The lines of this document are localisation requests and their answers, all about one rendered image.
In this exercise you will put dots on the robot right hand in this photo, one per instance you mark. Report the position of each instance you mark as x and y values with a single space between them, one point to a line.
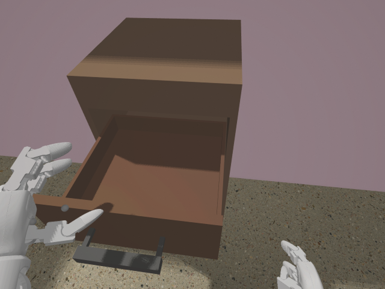
304 276

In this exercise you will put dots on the cabinet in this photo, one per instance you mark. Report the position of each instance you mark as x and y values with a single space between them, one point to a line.
171 68

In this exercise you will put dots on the left robot forearm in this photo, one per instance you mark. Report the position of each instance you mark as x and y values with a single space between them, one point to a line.
13 272

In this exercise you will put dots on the drawer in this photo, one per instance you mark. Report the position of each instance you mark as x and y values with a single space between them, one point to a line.
152 177

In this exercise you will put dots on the robot left hand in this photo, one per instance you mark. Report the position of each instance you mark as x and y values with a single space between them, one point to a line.
17 206

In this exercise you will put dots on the handle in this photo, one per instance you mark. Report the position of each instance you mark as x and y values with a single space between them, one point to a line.
118 259

